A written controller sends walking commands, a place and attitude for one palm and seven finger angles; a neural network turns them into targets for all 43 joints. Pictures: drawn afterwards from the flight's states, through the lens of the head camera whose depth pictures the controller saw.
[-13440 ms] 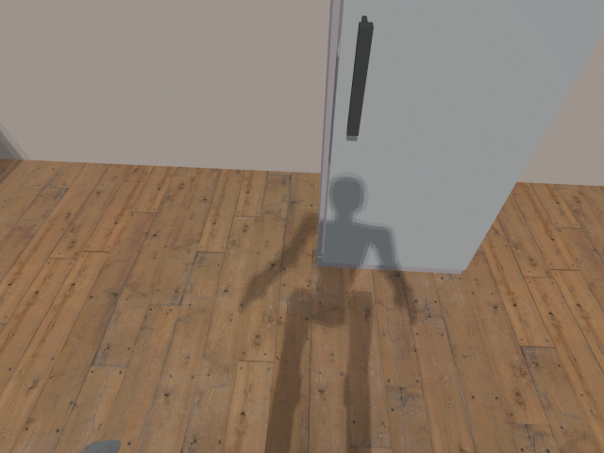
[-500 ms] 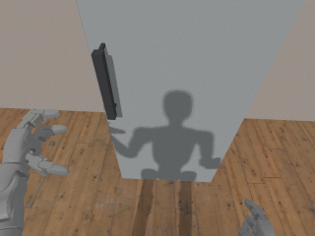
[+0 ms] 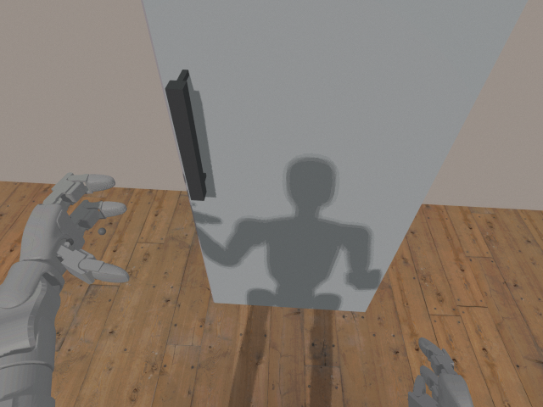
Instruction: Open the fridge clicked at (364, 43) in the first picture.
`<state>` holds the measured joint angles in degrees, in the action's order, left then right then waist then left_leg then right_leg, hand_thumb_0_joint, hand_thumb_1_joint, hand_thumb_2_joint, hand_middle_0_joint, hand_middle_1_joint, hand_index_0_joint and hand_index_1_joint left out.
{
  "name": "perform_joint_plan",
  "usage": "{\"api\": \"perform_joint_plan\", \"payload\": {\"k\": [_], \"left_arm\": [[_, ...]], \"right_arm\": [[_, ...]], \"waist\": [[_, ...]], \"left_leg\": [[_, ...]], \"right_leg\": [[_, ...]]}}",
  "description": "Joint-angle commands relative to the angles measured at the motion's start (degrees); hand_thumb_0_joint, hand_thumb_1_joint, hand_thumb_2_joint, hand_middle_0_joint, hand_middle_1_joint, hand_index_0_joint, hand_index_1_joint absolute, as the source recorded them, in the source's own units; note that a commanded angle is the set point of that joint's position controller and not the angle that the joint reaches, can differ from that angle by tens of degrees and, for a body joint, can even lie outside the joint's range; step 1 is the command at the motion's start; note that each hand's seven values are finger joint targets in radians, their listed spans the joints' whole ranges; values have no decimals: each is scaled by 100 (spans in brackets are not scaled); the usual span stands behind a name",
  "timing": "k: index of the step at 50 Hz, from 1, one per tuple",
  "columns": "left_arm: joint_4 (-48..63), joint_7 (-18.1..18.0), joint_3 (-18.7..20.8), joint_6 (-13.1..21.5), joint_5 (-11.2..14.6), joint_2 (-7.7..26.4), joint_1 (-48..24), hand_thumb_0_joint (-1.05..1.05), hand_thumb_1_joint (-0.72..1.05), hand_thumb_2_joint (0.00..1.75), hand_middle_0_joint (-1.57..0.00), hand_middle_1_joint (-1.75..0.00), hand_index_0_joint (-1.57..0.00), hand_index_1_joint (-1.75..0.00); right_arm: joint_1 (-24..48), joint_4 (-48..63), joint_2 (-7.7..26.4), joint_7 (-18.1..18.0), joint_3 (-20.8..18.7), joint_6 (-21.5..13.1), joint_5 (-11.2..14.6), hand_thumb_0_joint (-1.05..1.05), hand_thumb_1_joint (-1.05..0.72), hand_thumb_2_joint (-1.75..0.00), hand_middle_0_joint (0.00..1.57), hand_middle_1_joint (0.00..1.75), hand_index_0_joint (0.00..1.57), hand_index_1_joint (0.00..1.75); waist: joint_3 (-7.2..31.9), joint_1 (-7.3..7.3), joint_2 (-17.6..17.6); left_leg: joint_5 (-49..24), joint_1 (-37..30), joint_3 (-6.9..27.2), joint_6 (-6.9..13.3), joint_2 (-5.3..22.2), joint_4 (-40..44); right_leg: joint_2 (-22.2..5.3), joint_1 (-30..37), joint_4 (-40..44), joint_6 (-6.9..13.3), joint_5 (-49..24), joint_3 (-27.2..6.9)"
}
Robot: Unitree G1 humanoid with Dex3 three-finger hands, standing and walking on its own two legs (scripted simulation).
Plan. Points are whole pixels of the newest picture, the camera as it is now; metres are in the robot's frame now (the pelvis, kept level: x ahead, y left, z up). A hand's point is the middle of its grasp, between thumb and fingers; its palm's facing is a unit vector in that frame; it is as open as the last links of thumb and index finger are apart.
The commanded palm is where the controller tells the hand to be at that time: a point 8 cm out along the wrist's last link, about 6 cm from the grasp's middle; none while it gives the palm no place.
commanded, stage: move the hooked fingers beside the handle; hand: left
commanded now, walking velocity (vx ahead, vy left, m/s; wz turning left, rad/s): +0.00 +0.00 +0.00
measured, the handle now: (192, 140) +0.55 +0.21 +0.09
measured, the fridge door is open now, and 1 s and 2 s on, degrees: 0 0 0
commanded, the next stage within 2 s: none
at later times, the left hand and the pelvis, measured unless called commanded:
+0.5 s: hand (126, 193) +0.37 +0.27 +0.11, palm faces +0.11 -0.99 -0.01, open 14.0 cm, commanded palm +0.35 +0.31 +0.11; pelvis +0.00 +0.00 +0.00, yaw -1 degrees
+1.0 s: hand (142, 170) +0.43 +0.27 +0.11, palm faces +0.09 -1.00 -0.01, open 14.0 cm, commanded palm +0.41 +0.31 +0.11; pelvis +0.01 +0.01 -0.01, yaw -1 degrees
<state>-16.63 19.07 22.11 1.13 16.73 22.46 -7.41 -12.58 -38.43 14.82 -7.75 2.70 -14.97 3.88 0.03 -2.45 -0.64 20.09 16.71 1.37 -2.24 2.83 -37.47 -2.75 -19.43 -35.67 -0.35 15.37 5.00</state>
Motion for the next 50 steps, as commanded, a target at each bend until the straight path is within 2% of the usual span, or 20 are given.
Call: {"api": "perform_joint_plan", "payload": {"k": [1,4,5,8,10,13,16,19,21,23,24,26,28,31,34,36,38,39,46,50], "left_arm": [[1042,-29,231,427,54,1315,-2232,0,-50,30,-30,-120,-30,-120],[668,-68,359,451,1,1468,-2305,0,-50,30,-30,-120,-30,-120],[581,-63,275,430,0,1357,-2291,0,-50,30,-30,-120,-30,-120],[386,-141,558,437,-69,1709,-2443,0,-50,30,-30,-120,-30,-120],[149,-145,498,406,-98,1667,-2608,0,-50,30,-30,-120,-30,-120],[119,-152,736,518,-115,1974,-2796,0,-50,30,-30,-120,-30,-120],[-15,-82,468,625,-141,1755,-3200,0,-50,30,-30,-120,-30,-120],[-318,-29,680,690,-124,2035,-3220,0,-50,30,-30,-120,-30,-120],[-658,37,570,671,-146,1996,-3448,0,-50,30,-30,-120,-30,-120],[-651,67,435,708,-177,1933,-3707,0,-50,30,-30,-120,-30,-120],[-702,52,643,729,-182,2171,-3705,0,-50,30,-30,-120,-30,-120],[-746,68,416,771,-196,1944,-3823,0,-50,30,-30,-120,-30,-120],[-742,33,415,831,-213,1963,-3912,0,-50,30,-30,-120,-30,-120],[-1135,-15,409,801,-260,1967,-4000,0,-50,30,-30,-120,-30,-120],[-1240,-82,610,834,-326,2259,-4155,0,-50,30,-30,-120,-30,-120],[-1229,-86,485,893,-376,2164,-4407,0,-50,30,-30,-120,-30,-120],[-1240,-117,720,993,-416,2449,-4383,0,-50,30,-30,-120,-30,-120],[-1320,-90,511,997,-392,2207,-4428,0,-50,30,-30,-120,-30,-120],[-2237,-30,464,1052,-509,2434,-5264,0,-50,30,-30,-120,-30,-120],[-2200,21,421,1259,-531,2446,-5468,0,-50,30,-30,-120,-30,-120]], "right_arm": [[466,849,781,-94,-306,-298,8,0,-90,-90,20,30,20,30],[378,821,826,-71,-330,-248,-4,0,-90,-90,20,30,20,30],[377,848,805,-61,-326,-239,2,0,-90,-90,20,30,20,30],[295,826,850,-26,-349,-158,-24,0,-90,-90,20,30,20,30],[263,833,843,-6,-334,-110,-10,0,-90,-90,20,30,20,30],[176,845,887,16,-375,-46,-46,0,-90,-90,20,30,20,30],[92,820,863,31,-394,5,-29,0,-90,-90,20,30,20,30],[-44,766,935,37,-441,54,-28,0,-90,-90,20,30,20,30],[-85,742,944,38,-423,98,-8,0,-90,-90,20,30,20,30],[-130,749,948,43,-444,118,-16,0,-90,-90,20,30,20,30],[-184,730,971,49,-469,134,-21,0,-90,-90,20,30,20,30],[-226,747,946,61,-463,166,-17,0,-90,-90,20,30,20,30],[-297,737,959,79,-478,181,-36,0,-90,-90,20,30,20,30],[-347,709,967,95,-476,248,-23,0,-90,-90,20,30,20,30],[-410,705,997,113,-485,308,-45,0,-90,-90,20,30,20,30],[-442,706,971,134,-482,340,-57,0,-90,-90,20,30,20,30],[-506,707,1003,137,-494,386,-83,0,-90,-90,20,30,20,30],[-497,726,966,151,-481,394,-70,0,-90,-90,20,30,20,30],[-698,571,1049,137,-480,488,-61,0,-90,-90,20,30,20,30],[-818,559,1033,172,-503,525,-92,0,-90,-90,20,30,20,30]], "waist": [[1112,177,-477],[1182,161,-156],[1231,159,-176],[1348,121,-204],[1200,182,-152],[1507,142,-160],[1512,275,-324],[1648,281,-195],[1441,351,-99],[1593,373,-322],[1704,340,-305],[1786,371,-340],[1934,352,-388],[1718,409,-238],[1922,368,-320],[1960,423,-403],[2144,360,-362],[2089,420,-381],[1862,612,-254],[2374,574,-470]], "left_leg": [[-630,170,-121,194,-362,756],[-725,273,-98,200,-340,754],[-726,289,-132,203,-352,731],[-860,345,-137,200,-353,685],[-781,500,-151,196,-349,683],[-954,494,-179,213,-356,581],[-986,483,-205,202,-353,551],[-1030,542,-213,231,-340,451],[-847,715,-201,224,-339,462],[-948,610,-203,232,-346,405],[-968,621,-178,233,-336,388],[-1130,579,-175,225,-339,361],[-1255,526,-153,226,-333,318],[-1113,711,-155,219,-323,331],[-1234,731,-168,231,-323,283],[-1324,696,-174,220,-321,258],[-1499,692,-168,225,-308,207],[-1445,710,-175,225,-305,218],[-1020,968,-124,227,-275,144],[-1435,778,-105,215,-279,16]], "right_leg": [[249,623,548,107,-337,-207],[248,674,495,107,-468,-188],[243,668,484,96,-501,-205],[248,747,414,118,-661,-215],[226,658,424,104,-634,-236],[236,794,339,110,-849,-299],[250,653,303,102,-963,-298],[250,681,261,99,-1063,-352],[248,530,274,90,-877,-345],[264,477,228,104,-946,-348],[259,507,215,109,-970,-355],[281,502,144,120,-1163,-315],[305,501,92,133,-1246,-297],[296,374,99,115,-1153,-280],[280,442,45,122,-1277,-315],[298,406,9,123,-1381,-305],[319,522,-70,142,-1540,-308],[315,442,-52,126,-1508,-304],[313,6,-41,121,-1062,-307],[337,96,-185,146,-1417,-311]]}}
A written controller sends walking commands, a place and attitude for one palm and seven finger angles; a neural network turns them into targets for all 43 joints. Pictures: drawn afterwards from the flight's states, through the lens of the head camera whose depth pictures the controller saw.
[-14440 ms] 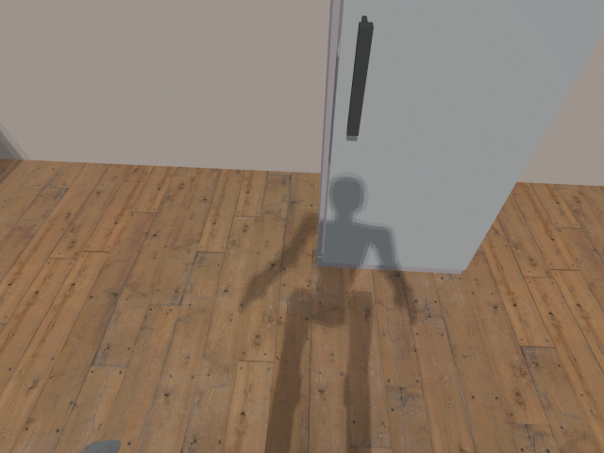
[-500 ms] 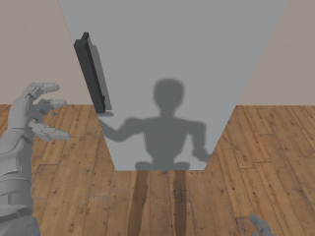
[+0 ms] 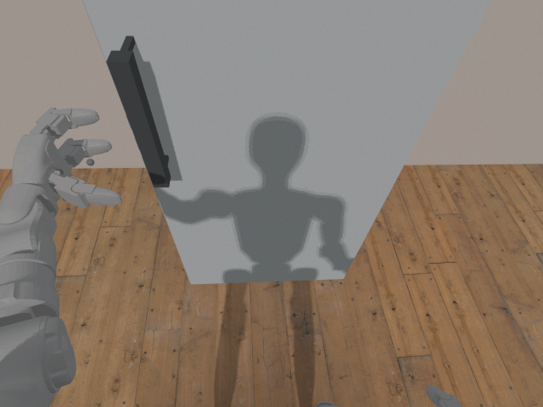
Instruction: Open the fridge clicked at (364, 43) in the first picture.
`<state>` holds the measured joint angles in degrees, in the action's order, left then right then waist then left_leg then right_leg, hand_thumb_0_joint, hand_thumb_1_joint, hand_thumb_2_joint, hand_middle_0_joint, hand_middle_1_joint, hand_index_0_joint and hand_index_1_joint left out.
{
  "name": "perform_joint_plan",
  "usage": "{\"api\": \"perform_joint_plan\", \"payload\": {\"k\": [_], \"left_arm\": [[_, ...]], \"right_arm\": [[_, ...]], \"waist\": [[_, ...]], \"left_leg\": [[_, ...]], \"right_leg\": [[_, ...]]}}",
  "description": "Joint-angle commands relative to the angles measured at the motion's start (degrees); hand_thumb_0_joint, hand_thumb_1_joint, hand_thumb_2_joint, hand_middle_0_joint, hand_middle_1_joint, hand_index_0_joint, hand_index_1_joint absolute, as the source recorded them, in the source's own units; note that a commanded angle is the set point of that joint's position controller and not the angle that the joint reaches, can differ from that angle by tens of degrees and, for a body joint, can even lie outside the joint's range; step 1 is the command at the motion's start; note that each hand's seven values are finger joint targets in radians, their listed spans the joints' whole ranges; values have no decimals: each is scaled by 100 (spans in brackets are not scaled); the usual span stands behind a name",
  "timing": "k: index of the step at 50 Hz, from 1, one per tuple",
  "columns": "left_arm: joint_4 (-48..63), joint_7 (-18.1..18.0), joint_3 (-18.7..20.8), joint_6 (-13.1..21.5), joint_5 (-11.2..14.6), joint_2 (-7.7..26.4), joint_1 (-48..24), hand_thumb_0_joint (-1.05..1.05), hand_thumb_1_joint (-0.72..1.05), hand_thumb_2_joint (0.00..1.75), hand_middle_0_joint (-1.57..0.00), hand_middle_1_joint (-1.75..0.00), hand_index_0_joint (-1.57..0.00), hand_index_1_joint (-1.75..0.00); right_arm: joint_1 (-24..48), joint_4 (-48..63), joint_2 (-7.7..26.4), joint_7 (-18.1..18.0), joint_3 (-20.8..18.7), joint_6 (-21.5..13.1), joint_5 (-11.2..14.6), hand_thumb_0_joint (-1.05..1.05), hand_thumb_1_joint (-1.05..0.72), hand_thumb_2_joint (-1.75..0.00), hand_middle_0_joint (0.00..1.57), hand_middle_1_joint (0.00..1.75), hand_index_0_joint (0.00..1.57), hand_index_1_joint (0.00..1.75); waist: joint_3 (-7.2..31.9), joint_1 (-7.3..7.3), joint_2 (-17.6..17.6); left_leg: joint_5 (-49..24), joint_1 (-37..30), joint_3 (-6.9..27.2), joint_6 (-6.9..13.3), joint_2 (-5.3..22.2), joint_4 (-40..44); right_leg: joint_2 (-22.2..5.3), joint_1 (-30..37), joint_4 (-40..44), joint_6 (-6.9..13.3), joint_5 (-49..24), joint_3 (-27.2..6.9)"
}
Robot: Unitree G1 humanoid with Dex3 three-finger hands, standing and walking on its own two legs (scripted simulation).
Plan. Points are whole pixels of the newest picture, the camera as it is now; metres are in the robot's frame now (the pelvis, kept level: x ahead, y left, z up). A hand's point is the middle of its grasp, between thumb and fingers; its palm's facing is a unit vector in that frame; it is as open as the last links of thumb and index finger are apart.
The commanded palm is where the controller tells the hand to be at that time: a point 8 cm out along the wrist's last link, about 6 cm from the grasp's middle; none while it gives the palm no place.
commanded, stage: move the hooked fingers beside the handle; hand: left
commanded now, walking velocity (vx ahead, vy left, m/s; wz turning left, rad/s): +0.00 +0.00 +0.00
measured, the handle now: (147, 121) +0.53 +0.22 +0.11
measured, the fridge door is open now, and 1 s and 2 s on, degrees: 0 0 0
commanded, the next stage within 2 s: feel for the door with the fingertips in 1.16 s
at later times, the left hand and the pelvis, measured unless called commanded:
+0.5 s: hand (102, 138) +0.47 +0.27 +0.12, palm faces +0.09 -1.00 -0.02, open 14.0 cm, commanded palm +0.44 +0.32 +0.11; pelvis +0.00 +0.00 -0.01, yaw -1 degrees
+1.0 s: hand (99, 147) +0.45 +0.27 +0.12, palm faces +0.10 -0.99 -0.01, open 14.0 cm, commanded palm +0.43 +0.32 +0.11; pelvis +0.00 +0.00 +0.00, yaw +0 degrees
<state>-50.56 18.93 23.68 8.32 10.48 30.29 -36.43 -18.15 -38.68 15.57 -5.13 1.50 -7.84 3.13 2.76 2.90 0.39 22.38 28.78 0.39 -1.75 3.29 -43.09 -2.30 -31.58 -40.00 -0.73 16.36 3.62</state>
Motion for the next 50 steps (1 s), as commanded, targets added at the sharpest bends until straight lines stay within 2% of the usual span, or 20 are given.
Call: {"api": "perform_joint_plan", "payload": {"k": [1,2,5,7,12,13,17,19,20,23,24,25,29,33,34,39,40,42,44,50], "left_arm": [[1108,45,228,556,110,1620,-2581,0,-50,30,-30,-120,-30,-120],[1138,57,131,563,113,1522,-2666,0,-50,30,-30,-120,-30,-120],[725,41,452,486,81,1915,-2645,0,-50,30,-30,-120,-30,-120],[694,42,231,479,14,1733,-2783,0,-50,30,-30,-120,-30,-120],[550,-37,281,680,-70,1948,-3425,0,-50,30,-30,-120,-30,-120],[468,-52,472,733,-92,2178,-3408,0,-50,30,-30,-120,-30,-120],[100,2,282,752,-177,2108,-3604,0,-50,30,-30,-120,-30,-120],[51,26,389,755,-188,2290,-3682,0,-50,30,-30,-120,-30,-120],[-148,37,636,734,-178,2492,-3373,0,-50,30,-30,-120,-30,-120],[-7,128,383,702,-178,2168,-3219,0,-50,30,-30,-120,-30,-120],[42,128,370,695,-144,2138,-3219,0,-50,30,-30,-120,-30,-120],[61,118,621,690,-129,2407,-3115,0,-50,30,-30,-120,-30,-120],[733,82,472,759,-38,2102,-3032,0,-50,30,-30,-120,-30,-120],[745,-1,461,649,-19,2022,-2937,0,-50,30,-30,-120,-30,-120],[738,-35,583,633,-38,2158,-2906,0,-50,30,-30,-120,-30,-120],[1007,-80,300,681,-49,1850,-3030,0,-50,30,-30,-120,-30,-120],[944,-93,434,680,-42,1988,-2986,0,-50,30,-30,-120,-30,-120],[885,-56,215,641,-13,1712,-2980,0,-50,30,-30,-120,-30,-120],[629,-51,331,589,-8,1797,-2783,0,-50,30,-30,-120,-30,-120],[255,-33,260,627,-88,1898,-3264,0,-50,30,-30,-120,-30,-120]], "right_arm": [[-278,570,961,-82,-379,-175,-9,0,-90,-90,20,30,20,30],[-305,572,960,-66,-378,-168,-16,0,-90,-90,20,30,20,30],[-410,538,1027,-62,-388,-88,-20,0,-90,-90,20,30,20,30],[-421,573,1000,-38,-373,-61,-25,0,-90,-90,20,30,20,30],[-561,483,1028,-34,-384,-11,-55,0,-90,-90,20,30,20,30],[-599,473,1055,-44,-400,6,-64,0,-90,-90,20,30,20,30],[-682,403,1050,-23,-378,36,-70,0,-90,-90,20,30,20,30],[-760,406,1069,-10,-384,64,-89,0,-90,-90,20,30,20,30],[-801,427,1095,-9,-396,87,-89,0,-90,-90,20,30,20,30],[-832,522,1064,18,-398,133,-95,0,-90,-90,20,30,20,30],[-840,514,1071,29,-402,148,-99,0,-90,-90,20,30,20,30],[-863,529,1116,26,-431,173,-92,0,-90,-90,20,30,20,30],[-822,606,1048,36,-471,185,-78,0,-90,-90,20,30,20,30],[-752,608,1044,30,-439,205,-53,0,-90,-90,20,30,20,30],[-745,592,1046,20,-446,207,-58,0,-90,-90,20,30,20,30],[-661,594,980,21,-422,168,-55,0,-90,-90,20,30,20,30],[-661,572,1006,12,-427,168,-51,0,-90,-90,20,30,20,30],[-590,607,974,15,-397,153,-42,0,-90,-90,20,30,20,30],[-586,598,992,12,-396,157,-36,0,-90,-90,20,30,20,30],[-551,586,1015,-9,-352,150,-40,0,-90,-90,20,30,20,30]], "waist": [[2047,49,-578],[2113,69,-608],[2025,57,-398],[1984,106,-506],[2035,239,-553],[2118,195,-524],[2092,301,-720],[2326,276,-712],[2362,178,-495],[2372,193,-714],[2358,207,-664],[2389,159,-548],[2674,138,-850],[2239,169,-675],[2267,149,-675],[2279,199,-918],[2220,185,-784],[2137,211,-745],[2039,153,-622],[1872,283,-404]], "left_leg": [[-1675,-407,-5,159,-320,567],[-1716,-428,12,151,-320,570],[-1651,-168,0,171,-313,548],[-1575,-154,-12,167,-320,551],[-1437,-126,27,167,-290,470],[-1487,-96,20,179,-286,422],[-1435,-29,7,175,-276,388],[-1483,22,16,181,-274,352],[-1585,122,19,186,-274,345],[-1863,-15,2,175,-257,311],[-1856,-26,12,169,-238,318],[-1810,42,17,174,-231,305],[-2124,-324,5,172,-223,287],[-1785,-128,3,192,-233,384],[-1796,-104,6,189,-234,404],[-1834,-358,21,162,-236,415],[-1819,-316,28,167,-230,419],[-1698,-246,-5,179,-257,448],[-1632,-138,-8,178,-264,464],[-1274,92,-23,207,-284,416]], "right_leg": [[297,1266,238,184,-1536,-166],[297,1246,226,180,-1552,-150],[284,1267,210,165,-1573,-167],[288,1156,207,156,-1468,-157],[307,934,187,151,-1281,-178],[313,988,151,165,-1314,-195],[307,807,139,149,-1297,-208],[302,904,103,144,-1348,-228],[315,1068,74,156,-1479,-222],[331,971,22,164,-1668,-179],[342,925,34,147,-1649,-162],[349,965,34,148,-1612,-171],[378,991,32,158,-1765,-165],[386,945,115,161,-1522,-135],[379,1010,112,161,-1563,-139],[384,922,145,175,-1509,-130],[384,955,154,180,-1525,-125],[366,999,184,169,-1518,-138],[350,1041,188,173,-1495,-137],[302,921,207,141,-1278,-204]]}}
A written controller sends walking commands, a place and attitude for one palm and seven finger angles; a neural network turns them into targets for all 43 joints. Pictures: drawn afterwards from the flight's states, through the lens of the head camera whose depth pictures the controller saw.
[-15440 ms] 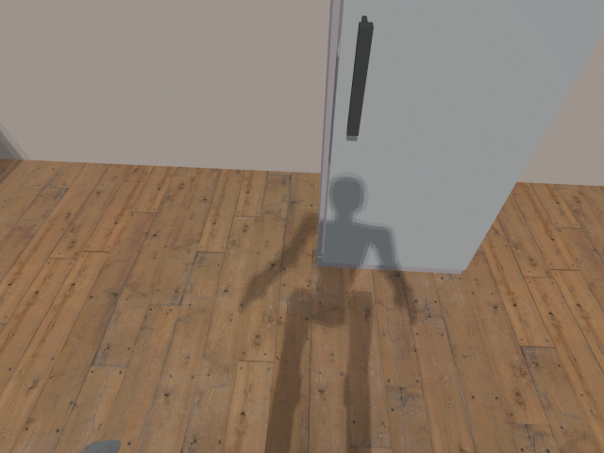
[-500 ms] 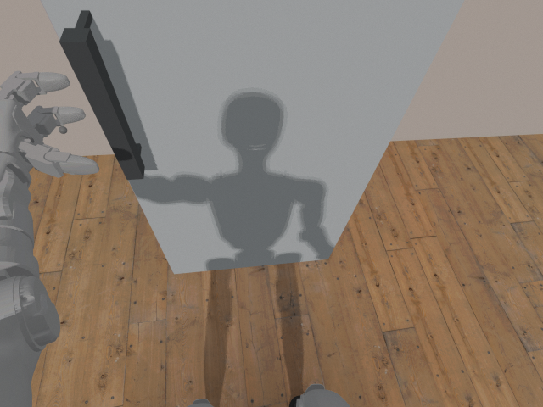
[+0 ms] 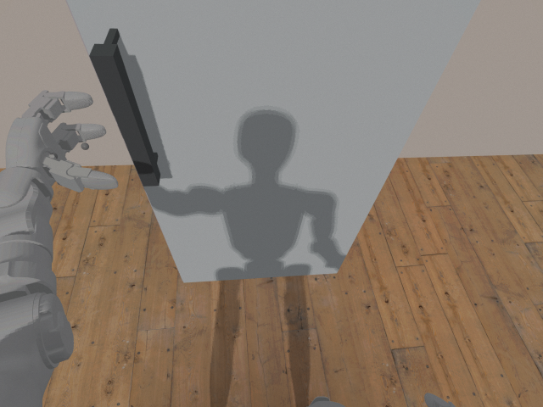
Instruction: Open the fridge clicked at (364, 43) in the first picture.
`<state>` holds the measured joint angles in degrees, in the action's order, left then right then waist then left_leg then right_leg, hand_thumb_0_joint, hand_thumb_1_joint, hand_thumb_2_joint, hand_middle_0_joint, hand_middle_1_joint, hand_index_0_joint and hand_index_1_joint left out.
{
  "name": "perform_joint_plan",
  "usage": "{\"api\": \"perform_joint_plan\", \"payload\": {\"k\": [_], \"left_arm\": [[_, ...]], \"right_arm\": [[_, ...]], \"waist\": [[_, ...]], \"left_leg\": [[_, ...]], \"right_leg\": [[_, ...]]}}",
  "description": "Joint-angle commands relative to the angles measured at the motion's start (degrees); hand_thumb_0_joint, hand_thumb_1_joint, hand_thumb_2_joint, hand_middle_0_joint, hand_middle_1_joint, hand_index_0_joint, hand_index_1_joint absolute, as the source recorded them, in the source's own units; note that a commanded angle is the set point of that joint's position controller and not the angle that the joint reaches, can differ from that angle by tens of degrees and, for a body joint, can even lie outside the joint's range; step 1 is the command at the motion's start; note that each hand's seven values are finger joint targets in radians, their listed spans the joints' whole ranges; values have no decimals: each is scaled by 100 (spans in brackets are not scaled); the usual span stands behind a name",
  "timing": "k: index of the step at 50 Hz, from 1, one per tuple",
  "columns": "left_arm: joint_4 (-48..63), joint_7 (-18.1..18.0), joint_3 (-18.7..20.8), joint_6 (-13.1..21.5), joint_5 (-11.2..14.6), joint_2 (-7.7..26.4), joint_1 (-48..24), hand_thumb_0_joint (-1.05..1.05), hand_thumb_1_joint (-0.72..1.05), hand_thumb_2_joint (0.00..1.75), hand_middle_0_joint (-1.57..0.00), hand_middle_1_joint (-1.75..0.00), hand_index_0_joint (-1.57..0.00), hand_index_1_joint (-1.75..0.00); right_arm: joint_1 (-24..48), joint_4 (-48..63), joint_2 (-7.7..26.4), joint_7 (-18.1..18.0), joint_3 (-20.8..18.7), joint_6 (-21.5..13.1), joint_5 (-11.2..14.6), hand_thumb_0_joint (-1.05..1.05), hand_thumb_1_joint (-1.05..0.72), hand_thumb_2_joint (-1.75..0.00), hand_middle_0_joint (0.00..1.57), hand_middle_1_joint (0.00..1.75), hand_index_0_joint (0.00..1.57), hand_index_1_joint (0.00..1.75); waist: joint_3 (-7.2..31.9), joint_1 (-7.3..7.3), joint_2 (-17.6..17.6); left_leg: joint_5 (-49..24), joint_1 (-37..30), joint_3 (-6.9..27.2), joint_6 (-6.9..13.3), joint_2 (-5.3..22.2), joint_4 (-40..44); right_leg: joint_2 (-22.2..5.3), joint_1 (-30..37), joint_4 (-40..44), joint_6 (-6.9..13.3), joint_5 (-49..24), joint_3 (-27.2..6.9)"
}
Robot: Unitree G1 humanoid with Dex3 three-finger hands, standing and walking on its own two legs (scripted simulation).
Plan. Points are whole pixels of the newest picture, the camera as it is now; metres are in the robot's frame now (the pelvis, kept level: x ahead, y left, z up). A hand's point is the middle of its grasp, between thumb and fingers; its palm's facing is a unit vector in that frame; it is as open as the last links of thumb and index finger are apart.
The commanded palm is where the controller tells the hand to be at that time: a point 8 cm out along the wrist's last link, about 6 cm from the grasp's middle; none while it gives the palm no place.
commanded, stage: move the hooked fingers beside the handle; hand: left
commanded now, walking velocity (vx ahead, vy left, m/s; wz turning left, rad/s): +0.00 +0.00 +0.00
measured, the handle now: (135, 117) +0.53 +0.22 +0.11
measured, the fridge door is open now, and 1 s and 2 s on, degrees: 0 0 0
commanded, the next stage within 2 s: feel for the door with the fingertips in 0.16 s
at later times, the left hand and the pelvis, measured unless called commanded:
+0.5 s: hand (100, 142) +0.46 +0.25 +0.12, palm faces +0.08 -1.00 +0.00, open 14.0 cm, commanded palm +0.43 +0.30 +0.12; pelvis +0.00 +0.00 +0.00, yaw -1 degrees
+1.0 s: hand (107, 134) +0.47 +0.24 +0.13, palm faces +0.11 -0.99 -0.01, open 14.0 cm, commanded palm +0.45 +0.29 +0.12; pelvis +0.00 +0.00 +0.00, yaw +0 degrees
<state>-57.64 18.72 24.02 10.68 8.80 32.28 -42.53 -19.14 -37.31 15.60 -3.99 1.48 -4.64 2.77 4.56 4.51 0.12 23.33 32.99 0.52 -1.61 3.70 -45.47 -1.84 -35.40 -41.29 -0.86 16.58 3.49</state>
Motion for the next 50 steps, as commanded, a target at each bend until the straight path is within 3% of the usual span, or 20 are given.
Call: {"api": "perform_joint_plan", "payload": {"k": [1,3,6,8,10,13,14,16,20,24,27,29,31,34,35,38,42,43,47,50], "left_arm": [[948,5,192,436,76,1698,-2826,0,-50,30,-30,-120,-30,-120],[1021,29,330,558,57,1913,-2960,0,-50,30,-30,-120,-30,-120],[772,128,218,572,41,1888,-3058,0,-50,30,-30,-120,-30,-120],[898,157,306,593,47,1976,-2938,0,-50,30,-30,-120,-30,-120],[757,193,242,532,92,1881,-2964,0,-50,30,-30,-120,-30,-120],[744,215,387,480,84,2092,-2870,0,-50,30,-30,-120,-30,-120],[861,215,157,485,78,1835,-3007,0,-50,30,-30,-120,-30,-120],[1067,168,137,498,132,1673,-2842,0,-50,30,-30,-120,-30,-120],[977,48,265,405,178,1672,-2641,0,-50,30,-30,-120,-30,-120],[1423,-169,238,408,43,1637,-2718,0,-50,30,-30,-120,-30,-120],[1613,-295,70,428,87,1226,-2431,0,-50,30,-30,-120,-30,-120],[1563,-384,179,413,67,1330,-2473,0,-50,30,-30,-120,-30,-120],[1636,-456,30,374,14,1144,-2545,0,-50,30,-30,-120,-30,-120],[1445,-595,283,355,-80,1435,-2436,0,-50,30,-30,-120,-30,-120],[1479,-616,219,385,-110,1396,-2663,0,-50,30,-30,-120,-30,-120],[1493,-620,186,520,-141,1385,-2817,0,-50,30,-30,-120,-30,-120],[881,-483,93,522,-148,1389,-3017,0,-50,30,-30,-120,-30,-120],[830,-459,172,541,-158,1470,-3010,0,-50,30,-30,-120,-30,-120],[638,-321,36,543,-119,1427,-3245,0,-50,30,-30,-120,-30,-120],[536,-262,170,578,-103,1663,-3393,0,-50,30,-30,-120,-30,-120]], "right_arm": [[-451,437,1013,-123,-343,-182,-11,0,-90,-90,20,30,20,30],[-487,428,1034,-127,-358,-185,-31,0,-90,-90,20,30,20,30],[-492,382,1021,-124,-332,-193,-22,0,-90,-90,20,30,20,30],[-528,423,1043,-122,-360,-187,-28,0,-90,-90,20,30,20,30],[-568,388,1043,-122,-355,-181,-26,0,-90,-90,20,30,20,30],[-603,413,1082,-129,-361,-153,-27,0,-90,-90,20,30,20,30],[-604,410,1038,-121,-361,-160,-26,0,-90,-90,20,30,20,30],[-643,419,1040,-96,-398,-175,-39,0,-90,-90,20,30,20,30],[-655,388,1037,-93,-404,-149,-32,0,-90,-90,20,30,20,30],[-669,394,996,-59,-416,-154,-59,0,-90,-90,20,30,20,30],[-632,447,938,-18,-428,-173,-56,0,-90,-90,20,30,20,30],[-638,397,958,-18,-438,-174,-58,0,-90,-90,20,30,20,30],[-585,417,924,-7,-425,-183,-59,0,-90,-90,20,30,20,30],[-583,388,930,-13,-405,-160,-77,0,-90,-90,20,30,20,30],[-583,380,916,-16,-393,-164,-80,0,-90,-90,20,30,20,30],[-565,368,916,-22,-403,-200,-89,0,-90,-90,20,30,20,30],[-573,295,943,-36,-382,-199,-72,0,-90,-90,20,30,20,30],[-596,285,959,-43,-385,-197,-87,0,-90,-90,20,30,20,30],[-632,262,970,-40,-377,-206,-82,0,-90,-90,20,30,20,30],[-689,230,1015,-59,-388,-196,-83,0,-90,-90,20,30,20,30]], "waist": [[1691,151,-329],[1947,105,-472],[1945,164,-576],[2192,89,-745],[2127,156,-574],[2135,98,-629],[2166,166,-689],[2269,108,-794],[2117,88,-521],[2283,54,-812],[2255,44,-737],[2157,56,-586],[2059,69,-634],[1996,12,-601],[1971,92,-462],[2087,79,-524],[1854,193,-355],[1926,150,-499],[1973,228,-452],[2069,258,-396]], "left_leg": [[-1295,-279,-32,191,-323,642],[-1428,-367,-27,194,-329,571],[-1325,-233,-34,186,-329,532],[-1524,-394,-35,188,-338,492],[-1508,-316,-9,189,-315,486],[-1441,-228,-11,195,-318,491],[-1481,-317,1,190,-308,513],[-1629,-502,21,170,-299,501],[-1547,-301,5,188,-294,535],[-1821,-557,23,160,-279,568],[-1981,-703,4,144,-277,575],[-1919,-615,23,146,-259,616],[-1851,-605,13,137,-269,651],[-1879,-507,-17,150,-281,650],[-1834,-481,-13,159,-276,654],[-1833,-568,-20,158,-291,623],[-1498,-310,-40,168,-300,616],[-1584,-371,-35,166,-311,587],[-1488,-259,-38,172,-317,528],[-1474,-190,-29,187,-312,474]], "right_leg": [[248,1288,328,144,-1248,-199],[255,1352,259,166,-1358,-237],[239,1288,237,147,-1309,-262],[257,1330,178,172,-1435,-253],[255,1277,194,147,-1435,-233],[255,1283,190,158,-1350,-237],[256,1207,189,145,-1356,-208],[288,1173,191,166,-1394,-181],[293,1277,226,157,-1385,-173],[299,1257,191,181,-1499,-139],[341,1281,213,184,-1581,-109],[337,1311,215,185,-1569,-102],[326,1283,225,185,-1508,-88],[309,1371,227,190,-1596,-123],[312,1376,225,175,-1612,-122],[308,1403,208,191,-1630,-157],[278,1304,246,162,-1474,-185],[275,1273,216,181,-1504,-195],[260,1238,224,151,-1489,-230],[248,1237,202,144,-1508,-260]]}}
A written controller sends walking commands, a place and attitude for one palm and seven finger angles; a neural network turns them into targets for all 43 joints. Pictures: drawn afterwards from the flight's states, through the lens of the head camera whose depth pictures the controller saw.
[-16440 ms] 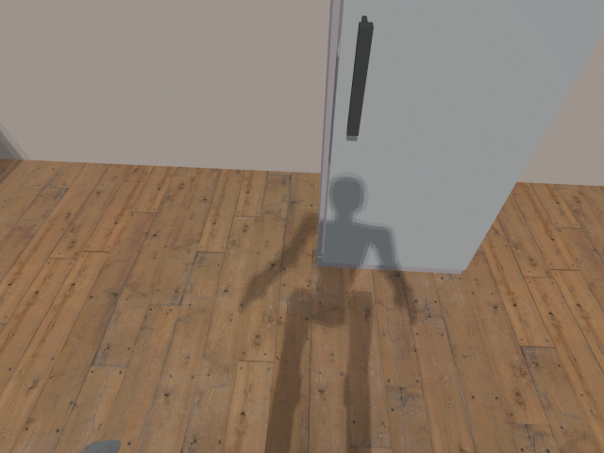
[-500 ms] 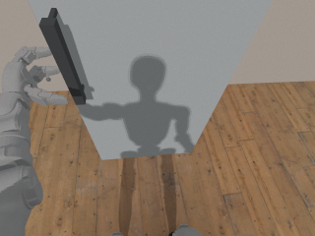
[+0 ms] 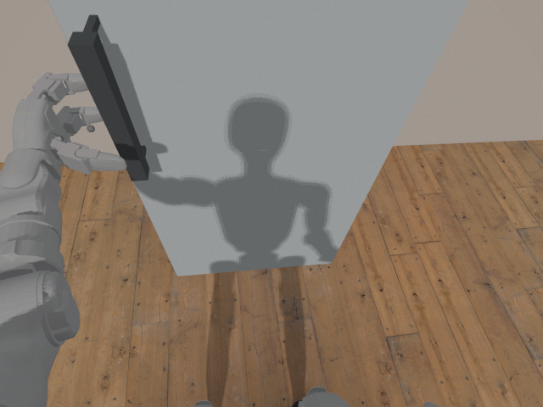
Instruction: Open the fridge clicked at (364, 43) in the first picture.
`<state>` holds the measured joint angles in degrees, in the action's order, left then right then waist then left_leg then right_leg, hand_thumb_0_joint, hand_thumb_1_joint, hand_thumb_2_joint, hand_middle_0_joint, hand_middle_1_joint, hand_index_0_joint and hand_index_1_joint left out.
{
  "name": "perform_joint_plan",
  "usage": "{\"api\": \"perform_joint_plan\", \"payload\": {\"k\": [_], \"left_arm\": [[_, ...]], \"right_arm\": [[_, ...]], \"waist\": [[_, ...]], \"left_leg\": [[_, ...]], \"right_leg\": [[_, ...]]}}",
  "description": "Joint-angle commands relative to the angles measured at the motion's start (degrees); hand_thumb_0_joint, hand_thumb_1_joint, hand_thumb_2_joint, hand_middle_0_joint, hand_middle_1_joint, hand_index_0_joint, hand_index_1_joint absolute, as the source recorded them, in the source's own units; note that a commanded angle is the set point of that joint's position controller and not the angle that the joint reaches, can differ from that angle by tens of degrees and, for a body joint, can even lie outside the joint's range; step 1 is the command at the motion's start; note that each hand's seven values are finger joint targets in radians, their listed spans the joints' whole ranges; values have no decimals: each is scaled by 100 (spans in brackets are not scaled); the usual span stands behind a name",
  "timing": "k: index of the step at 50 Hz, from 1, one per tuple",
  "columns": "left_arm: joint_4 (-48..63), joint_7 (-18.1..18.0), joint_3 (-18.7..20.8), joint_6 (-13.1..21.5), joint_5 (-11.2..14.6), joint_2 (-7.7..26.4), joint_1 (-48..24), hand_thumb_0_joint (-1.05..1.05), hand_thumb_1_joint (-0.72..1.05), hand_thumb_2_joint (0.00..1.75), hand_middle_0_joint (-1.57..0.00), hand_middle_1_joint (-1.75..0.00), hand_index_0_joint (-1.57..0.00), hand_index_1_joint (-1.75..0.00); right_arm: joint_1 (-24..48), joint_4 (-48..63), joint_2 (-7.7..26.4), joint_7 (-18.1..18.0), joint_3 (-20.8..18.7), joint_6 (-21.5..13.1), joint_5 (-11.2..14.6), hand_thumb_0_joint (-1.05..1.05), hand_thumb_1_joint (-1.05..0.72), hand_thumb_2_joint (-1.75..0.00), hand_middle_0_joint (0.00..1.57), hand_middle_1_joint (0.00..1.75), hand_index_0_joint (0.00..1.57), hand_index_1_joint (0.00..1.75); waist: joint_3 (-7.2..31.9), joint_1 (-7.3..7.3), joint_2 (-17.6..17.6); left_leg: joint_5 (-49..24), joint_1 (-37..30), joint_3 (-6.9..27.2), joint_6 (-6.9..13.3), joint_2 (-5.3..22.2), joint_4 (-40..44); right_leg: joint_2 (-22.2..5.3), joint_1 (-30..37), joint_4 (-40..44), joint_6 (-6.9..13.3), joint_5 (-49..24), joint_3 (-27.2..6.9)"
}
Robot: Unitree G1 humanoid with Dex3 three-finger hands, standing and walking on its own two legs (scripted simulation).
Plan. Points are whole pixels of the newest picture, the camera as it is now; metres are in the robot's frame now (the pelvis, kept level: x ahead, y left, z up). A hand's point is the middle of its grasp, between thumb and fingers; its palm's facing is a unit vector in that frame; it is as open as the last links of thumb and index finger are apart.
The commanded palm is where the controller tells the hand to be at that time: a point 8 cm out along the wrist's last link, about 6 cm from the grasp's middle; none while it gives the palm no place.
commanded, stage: feel for the door with the fingertips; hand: left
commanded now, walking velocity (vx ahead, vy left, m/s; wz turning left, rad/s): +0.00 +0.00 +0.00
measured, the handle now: (120, 110) +0.53 +0.23 +0.11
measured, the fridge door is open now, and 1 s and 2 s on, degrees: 0 0 0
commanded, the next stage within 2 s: slide the fingers in behind the handle in 0.28 s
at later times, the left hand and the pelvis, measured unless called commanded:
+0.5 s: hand (92, 121) +0.49 +0.25 +0.13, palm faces +0.10 -0.99 -0.02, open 13.7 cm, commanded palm +0.47 +0.29 +0.12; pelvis +0.00 +0.00 +0.00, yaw +0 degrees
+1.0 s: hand (109, 129) +0.48 +0.23 +0.12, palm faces +0.10 -0.99 -0.02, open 14.0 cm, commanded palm +0.45 +0.27 +0.12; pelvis +0.01 +0.00 +0.00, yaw +0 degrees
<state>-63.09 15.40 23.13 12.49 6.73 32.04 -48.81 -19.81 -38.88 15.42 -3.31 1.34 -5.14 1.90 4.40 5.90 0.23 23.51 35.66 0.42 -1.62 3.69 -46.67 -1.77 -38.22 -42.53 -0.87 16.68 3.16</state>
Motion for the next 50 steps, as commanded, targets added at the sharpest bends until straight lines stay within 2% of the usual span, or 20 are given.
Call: {"api": "perform_joint_plan", "payload": {"k": [1,4,8,11,14,15,18,20,24,26,29,31,32,33,36,37,38,40,43,50], "left_arm": [[1157,92,154,415,101,1578,-2842,0,-50,30,-30,-120,-30,-120],[1142,106,148,432,110,1560,-2859,0,-50,30,-30,-120,-30,-120],[1014,70,359,374,70,1857,-2870,0,-50,30,-30,-120,-30,-120],[1151,30,308,426,-21,1941,-3137,0,-50,30,-30,-120,-30,-120],[1131,6,222,480,-22,1732,-3028,0,-50,30,-30,-120,-30,-120],[1077,-3,111,465,-18,1639,-3193,0,-50,30,-30,-120,-30,-120],[956,-11,420,441,-25,2012,-3094,0,-50,30,-30,-120,-30,-120],[911,33,107,412,-54,1716,-3345,0,-50,30,-30,-120,-30,-120],[860,27,13,362,-51,1569,-3331,0,-50,30,-30,-120,-30,-120],[841,13,162,361,-28,1687,-3130,0,-50,30,-30,-120,-30,-120],[983,30,-32,354,28,1350,-3055,0,-50,30,-30,-120,-30,-120],[974,12,177,318,25,1651,-3004,0,-50,30,-30,-120,-30,-120],[1112,18,105,334,17,1542,-3006,0,-50,30,-30,-120,-30,-120],[1271,8,155,365,39,1525,-2865,0,-50,30,-30,-120,-30,-120],[1435,-30,246,336,93,1522,-2456,0,-50,30,-30,-120,-30,-120],[1645,-34,41,325,115,1246,-2463,0,-50,30,-30,-120,-30,-120],[1777,-73,116,336,123,1296,-2440,0,-50,30,-30,-120,-30,-120],[1627,-160,8,261,158,1083,-2414,0,-50,30,-30,-120,-30,-120],[1885,-315,264,297,64,1445,-2565,0,-50,30,-30,-120,-30,-120],[2028,-338,-136,359,89,793,-2261,0,-50,30,-30,-120,-30,-120]], "right_arm": [[-639,397,1021,-116,-365,-146,-11,0,-90,-90,20,30,20,30],[-711,353,1028,-108,-390,-142,-18,0,-90,-90,20,30,20,30],[-777,369,1076,-116,-383,-99,-24,0,-90,-90,20,30,20,30],[-805,345,1055,-106,-375,-97,-43,0,-90,-90,20,30,20,30],[-868,341,1027,-85,-398,-103,-59,0,-90,-90,20,30,20,30],[-874,306,1038,-82,-389,-105,-51,0,-90,-90,20,30,20,30],[-911,298,1105,-91,-396,-88,-62,0,-90,-90,20,30,20,30],[-929,282,1048,-96,-372,-86,-49,0,-90,-90,20,30,20,30],[-948,270,1045,-78,-370,-105,-69,0,-90,-90,20,30,20,30],[-960,295,1068,-72,-384,-99,-76,0,-90,-90,20,30,20,30],[-937,325,1028,-54,-384,-106,-69,0,-90,-90,20,30,20,30],[-927,340,1069,-61,-378,-75,-64,0,-90,-90,20,30,20,30],[-906,382,1036,-60,-385,-76,-60,0,-90,-90,20,30,20,30],[-885,434,1024,-52,-394,-89,-66,0,-90,-90,20,30,20,30],[-827,481,1017,-30,-410,-62,-42,0,-90,-90,20,30,20,30],[-773,540,977,-24,-401,-67,-32,0,-90,-90,20,30,20,30],[-771,542,977,-30,-419,-73,-31,0,-90,-90,20,30,20,30],[-725,497,957,-30,-400,-75,-16,0,-90,-90,20,30,20,30],[-669,519,977,-47,-399,-77,-27,0,-90,-90,20,30,20,30],[-607,488,887,-16,-432,-125,-18,0,-90,-90,20,30,20,30]], "waist": [[2186,120,-508],[2294,138,-679],[2249,132,-492],[2352,166,-769],[2455,170,-887],[2231,278,-811],[2306,208,-658],[2181,326,-649],[2160,331,-875],[2216,265,-696],[2256,267,-786],[2229,224,-604],[2323,202,-608],[2459,106,-865],[2495,7,-737],[2488,50,-763],[2540,5,-820],[2151,96,-645],[2269,7,-705],[2440,32,-790]], "left_leg": [[-1549,-509,-8,180,-322,597],[-1703,-643,11,170,-303,538],[-1543,-420,6,201,-303,550],[-1553,-485,22,190,-293,546],[-1790,-741,69,160,-259,517],[-1653,-672,78,169,-251,514],[-1527,-521,58,194,-263,539],[-1436,-463,72,195,-260,547],[-1341,-606,124,172,-246,562],[-1366,-583,124,180,-240,542],[-1533,-713,114,166,-242,517],[-1471,-539,98,182,-249,535],[-1535,-603,92,180,-257,547],[-1722,-748,70,170,-265,523],[-1892,-771,63,155,-257,545],[-1934,-844,48,158,-260,564],[-2056,-932,63,152,-251,538],[-1846,-801,59,157,-248,595],[-1841,-762,28,169,-285,612],[-2475,-1170,35,117,-254,565]], "right_leg": [[243,1518,299,147,-1548,-211],[252,1381,273,152,-1586,-196],[259,1455,289,138,-1490,-215],[261,1403,287,144,-1443,-223],[297,1210,253,161,-1460,-154],[305,1066,293,148,-1337,-153],[306,1246,307,153,-1304,-182],[294,1130,323,135,-1227,-171],[297,868,331,152,-974,-124],[309,932,318,159,-990,-117],[312,903,296,156,-1108,-97],[305,1055,289,154,-1156,-119],[309,1130,274,157,-1221,-113],[310,1177,250,179,-1352,-125],[327,1346,239,184,-1513,-102],[333,1346,252,177,-1541,-83],[333,1356,227,193,-1591,-85],[343,1250,300,170,-1461,-56],[317,1457,272,185,-1563,-111],[325,1500,249,178,-1964,-79]]}}
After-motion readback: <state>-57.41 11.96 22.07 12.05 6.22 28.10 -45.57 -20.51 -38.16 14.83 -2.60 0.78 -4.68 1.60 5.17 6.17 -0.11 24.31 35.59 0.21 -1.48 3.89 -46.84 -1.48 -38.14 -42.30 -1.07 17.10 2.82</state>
